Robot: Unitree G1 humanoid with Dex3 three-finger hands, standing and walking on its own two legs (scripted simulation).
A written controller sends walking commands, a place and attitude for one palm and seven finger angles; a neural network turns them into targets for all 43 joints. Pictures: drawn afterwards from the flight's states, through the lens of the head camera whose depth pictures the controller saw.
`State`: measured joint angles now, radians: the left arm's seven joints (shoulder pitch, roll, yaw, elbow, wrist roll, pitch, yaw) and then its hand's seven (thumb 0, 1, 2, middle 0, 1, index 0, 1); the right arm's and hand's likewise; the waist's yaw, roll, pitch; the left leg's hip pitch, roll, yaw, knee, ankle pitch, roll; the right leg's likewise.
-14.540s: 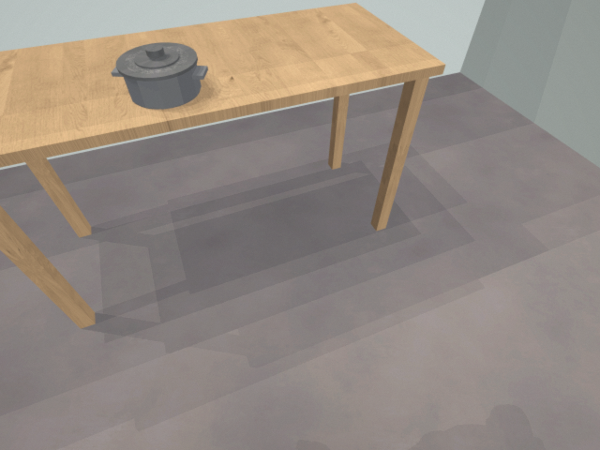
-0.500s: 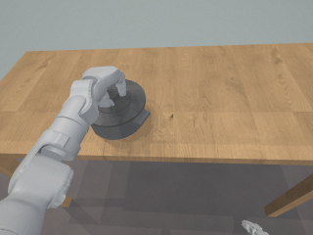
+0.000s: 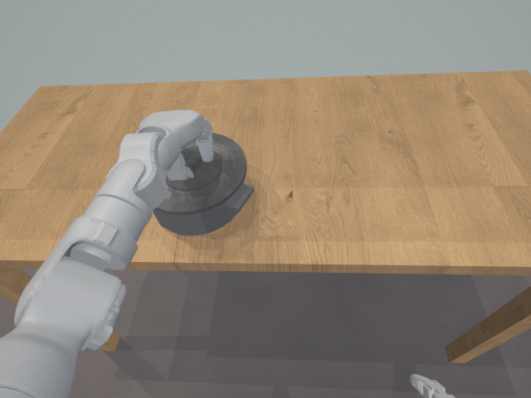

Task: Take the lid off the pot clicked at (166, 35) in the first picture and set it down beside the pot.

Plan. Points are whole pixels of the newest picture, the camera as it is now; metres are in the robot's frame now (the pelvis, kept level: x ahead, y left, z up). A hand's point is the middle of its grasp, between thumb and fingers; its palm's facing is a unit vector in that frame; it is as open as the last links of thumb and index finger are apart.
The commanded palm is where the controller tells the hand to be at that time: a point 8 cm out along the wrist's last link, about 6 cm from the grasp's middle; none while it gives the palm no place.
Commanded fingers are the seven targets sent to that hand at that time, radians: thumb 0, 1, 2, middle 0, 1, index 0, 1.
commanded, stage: lift the lid straight up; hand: left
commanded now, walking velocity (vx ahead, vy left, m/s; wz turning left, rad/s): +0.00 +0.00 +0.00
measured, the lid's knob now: (189, 160) +0.48 +0.13 +0.10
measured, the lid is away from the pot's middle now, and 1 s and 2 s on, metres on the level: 0.01 0.01 0.01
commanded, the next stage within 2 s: move the lid sideways beside the pot in 1.86 s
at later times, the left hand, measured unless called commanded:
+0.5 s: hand (175, 143) +0.45 +0.13 +0.15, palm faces -0.29 -0.04 -0.96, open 6.8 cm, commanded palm +0.44 +0.14 +0.24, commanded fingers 0.00 0.76 0.85 -0.93 -1.02 -0.94 -1.03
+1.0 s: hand (166, 120) +0.46 +0.14 +0.19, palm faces -0.29 -0.04 -0.96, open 6.8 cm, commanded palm +0.44 +0.14 +0.28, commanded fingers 0.00 0.76 0.85 -0.93 -1.02 -0.94 -1.03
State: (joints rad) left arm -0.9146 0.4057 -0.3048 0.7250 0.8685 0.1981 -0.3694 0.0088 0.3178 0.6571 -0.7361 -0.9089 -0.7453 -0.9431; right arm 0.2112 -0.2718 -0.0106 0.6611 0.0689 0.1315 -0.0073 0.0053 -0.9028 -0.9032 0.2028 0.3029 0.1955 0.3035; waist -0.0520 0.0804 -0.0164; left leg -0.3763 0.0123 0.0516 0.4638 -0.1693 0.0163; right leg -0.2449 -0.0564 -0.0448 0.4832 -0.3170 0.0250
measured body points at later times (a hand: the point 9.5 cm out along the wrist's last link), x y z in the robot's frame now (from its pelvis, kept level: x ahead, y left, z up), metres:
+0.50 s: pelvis +0.00 +0.00 +0.00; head +0.03 -0.04 +0.45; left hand +0.46 +0.13 +0.21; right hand +0.13 -0.26 -0.13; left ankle +0.04 +0.12 -0.74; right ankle -0.05 -0.13 -0.74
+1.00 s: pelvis +0.00 +0.00 +0.00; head +0.03 -0.04 +0.45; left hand +0.47 +0.14 +0.25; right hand +0.12 -0.25 -0.13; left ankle +0.04 +0.12 -0.74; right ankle -0.05 -0.13 -0.74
